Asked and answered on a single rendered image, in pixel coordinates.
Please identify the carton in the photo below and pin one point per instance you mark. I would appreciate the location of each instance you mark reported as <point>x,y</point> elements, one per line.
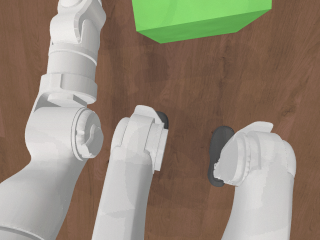
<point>167,21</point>

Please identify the robot left upper arm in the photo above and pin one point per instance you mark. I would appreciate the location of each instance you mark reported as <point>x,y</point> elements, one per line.
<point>34,202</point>

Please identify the left robot forearm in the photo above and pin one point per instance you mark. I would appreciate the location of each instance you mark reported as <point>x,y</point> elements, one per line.
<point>73,54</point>

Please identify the left robot thigh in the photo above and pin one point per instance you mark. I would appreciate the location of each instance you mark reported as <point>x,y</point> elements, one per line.
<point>121,213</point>

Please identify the robot left foot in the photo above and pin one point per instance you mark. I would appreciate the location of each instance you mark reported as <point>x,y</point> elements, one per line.
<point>164,119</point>

